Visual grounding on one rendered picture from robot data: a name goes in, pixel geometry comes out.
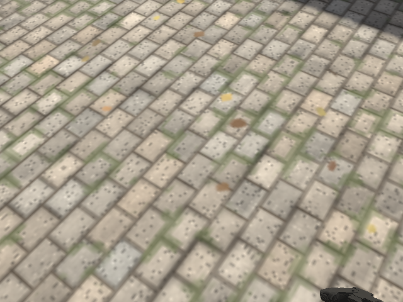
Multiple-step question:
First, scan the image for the robot right hand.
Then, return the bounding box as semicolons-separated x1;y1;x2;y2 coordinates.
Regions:
320;287;383;302

